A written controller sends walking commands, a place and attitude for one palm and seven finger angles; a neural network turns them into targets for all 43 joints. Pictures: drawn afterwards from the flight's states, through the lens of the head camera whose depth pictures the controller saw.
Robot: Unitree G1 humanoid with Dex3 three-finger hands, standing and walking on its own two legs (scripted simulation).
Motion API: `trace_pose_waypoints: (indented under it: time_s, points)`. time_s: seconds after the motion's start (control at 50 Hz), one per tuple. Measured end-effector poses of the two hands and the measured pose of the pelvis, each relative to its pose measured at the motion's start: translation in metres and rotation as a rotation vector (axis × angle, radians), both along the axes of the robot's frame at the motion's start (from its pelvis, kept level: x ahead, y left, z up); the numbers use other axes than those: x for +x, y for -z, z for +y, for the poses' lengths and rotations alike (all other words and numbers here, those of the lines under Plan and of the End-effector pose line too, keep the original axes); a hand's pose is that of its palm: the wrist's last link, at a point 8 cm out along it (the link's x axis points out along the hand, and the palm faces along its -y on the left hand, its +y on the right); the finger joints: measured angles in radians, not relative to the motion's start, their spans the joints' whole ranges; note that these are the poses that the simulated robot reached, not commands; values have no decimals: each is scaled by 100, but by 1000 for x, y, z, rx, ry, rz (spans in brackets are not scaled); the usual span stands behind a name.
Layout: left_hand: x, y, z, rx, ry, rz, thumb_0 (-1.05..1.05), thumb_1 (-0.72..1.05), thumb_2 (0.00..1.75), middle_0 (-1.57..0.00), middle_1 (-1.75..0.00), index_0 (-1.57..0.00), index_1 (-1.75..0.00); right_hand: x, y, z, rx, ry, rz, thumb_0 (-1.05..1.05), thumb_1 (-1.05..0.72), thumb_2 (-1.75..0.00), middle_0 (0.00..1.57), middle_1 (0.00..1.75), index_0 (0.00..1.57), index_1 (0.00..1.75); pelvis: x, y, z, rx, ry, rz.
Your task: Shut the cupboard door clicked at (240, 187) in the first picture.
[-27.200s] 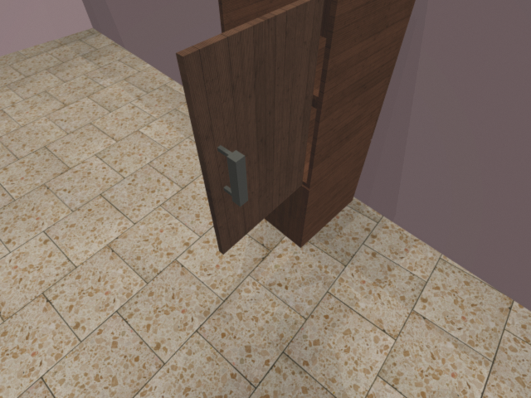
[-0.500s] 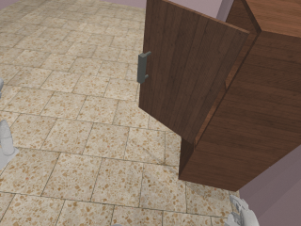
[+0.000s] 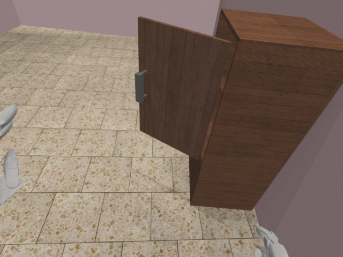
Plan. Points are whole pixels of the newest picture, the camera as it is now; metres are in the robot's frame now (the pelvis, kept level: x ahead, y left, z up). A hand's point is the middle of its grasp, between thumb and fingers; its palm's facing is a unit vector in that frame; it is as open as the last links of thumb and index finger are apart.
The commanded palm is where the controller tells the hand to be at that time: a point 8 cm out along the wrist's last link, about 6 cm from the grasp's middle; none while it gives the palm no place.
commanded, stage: stop stepping back and stand still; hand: left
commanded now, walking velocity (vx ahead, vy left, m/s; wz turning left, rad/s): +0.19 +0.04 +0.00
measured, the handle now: (142, 86) +0.84 +0.15 -0.02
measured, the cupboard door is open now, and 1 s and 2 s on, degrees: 61 61 61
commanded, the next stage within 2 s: let the arm hang, fingers relaxed in 1.28 s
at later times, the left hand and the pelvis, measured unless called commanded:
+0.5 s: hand out of the picture +0.14 +0.34 +0.19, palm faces +0.49 -0.79 -0.37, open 7.4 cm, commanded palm +0.10 +0.35 +0.19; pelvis -0.05 +0.06 +0.01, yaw -2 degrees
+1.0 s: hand out of the picture +0.18 +0.31 +0.17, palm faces +0.39 -0.80 -0.45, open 7.4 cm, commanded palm +0.12 +0.35 +0.19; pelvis -0.03 +0.06 +0.01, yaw -3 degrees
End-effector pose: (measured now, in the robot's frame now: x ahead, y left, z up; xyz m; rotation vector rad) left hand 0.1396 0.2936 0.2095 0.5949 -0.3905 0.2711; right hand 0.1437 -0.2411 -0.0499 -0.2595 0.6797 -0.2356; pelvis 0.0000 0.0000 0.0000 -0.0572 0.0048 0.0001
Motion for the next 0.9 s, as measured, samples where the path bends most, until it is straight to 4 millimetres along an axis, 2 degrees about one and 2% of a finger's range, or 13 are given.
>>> trace_pose_waypoints:
  time_s: [0.08, 0.14, 0.18, 0.24, 0.32, 0.36, 0.42, 0.46, 0.54, 0.62, 0.72, 0.8, 0.9]
  points:
    - [-8, 12, 41, -88, -143, -65, 1, 88, 90, -22, -30, -22, -30, -37, 13, -15, -75, 59, 84, 1, -91, -90, 20, 30, 20, 30, 1, 4, 17, -12, -30, -23]
    - [-5, 30, 63, -198, -214, -69, 1, 89, 90, -21, -30, -22, -30, -57, 16, -11, -95, 81, 134, 2, -91, -90, 20, 30, 20, 30, -7, 4, 28, -7, -32, -37]
    - [-2, 37, 65, -245, -216, -39, 2, 89, 90, -21, -30, -21, -30, -66, 13, 0, -81, 77, 133, 2, -91, -90, 20, 29, 20, 30, -16, 0, 31, -1, -24, -35]
    - [-4, 31, 51, -244, -145, 5, 2, 89, 90, -20, -30, -21, -30, -74, 3, 23, -33, 43, 106, 2, -91, -90, 20, 29, 20, 30, -29, -10, 33, 0, -11, -27]
    - [-22, 8, 29, -119, -19, 33, 2, 89, 90, -21, -30, -21, -30, -74, -1, 49, 31, -7, 44, 2, -91, -90, 20, 30, 20, 30, -45, -13, 35, 24, 16, -9]
    - [-33, -1, 28, -53, 9, 36, 2, 89, 90, -21, -30, -21, -30, -73, 4, 57, 49, -25, 37, 2, -90, -90, 20, 30, 20, 30, -54, -10, 38, 19, 21, -17]
    - [-44, -6, 44, -35, -31, 12, 2, 89, 90, -21, -30, -22, -30, -76, 13, 64, 66, -20, 71, 1, -90, -90, 21, 30, 21, 30, -56, -8, 46, 23, 40, -23]
    - [-46, -1, 61, -77, -95, -11, 1, 88, 90, -22, -30, -22, -30, -80, 16, 67, 62, -14, 94, 1, -90, -90, 21, 30, 21, 30, -54, -9, 52, 28, 47, -22]
    - [-38, 20, 89, -203, -193, -42, 1, 89, 90, -21, -30, -21, -30, -81, 21, 70, 8, -13, 109, 2, -90, -90, 21, 30, 21, 30, -50, -2, 69, 16, 17, -24]
    - [-27, 34, 94, -254, -172, -12, 2, 89, 90, -21, -30, -21, -30, -78, 19, 78, -5, 10, 91, 2, -91, -90, 20, 30, 20, 30, -54, 1, 81, 41, 13, -42]
    - [-21, 14, 83, -162, -80, 26, 2, 89, 90, -21, -30, -21, -30, -74, 4, 98, 45, -13, 69, 2, -91, -90, 20, 30, 20, 30, -50, -13, 80, 32, 27, -29]
    - [-18, -3, 77, -76, -55, 30, 2, 89, 90, -21, -30, -21, -30, -65, 3, 105, 82, -31, 71, 2, -90, -90, 20, 30, 20, 30, -43, -18, 77, 19, 42, -15]
    - [-3, 5, 74, -56, -112, 88, 2, 89, 90, -21, -30, -21, -30, -51, 17, 94, 114, -34, 76, 1, -90, -90, 21, 30, 21, 30, -37, -13, 67, 41, 50, 0]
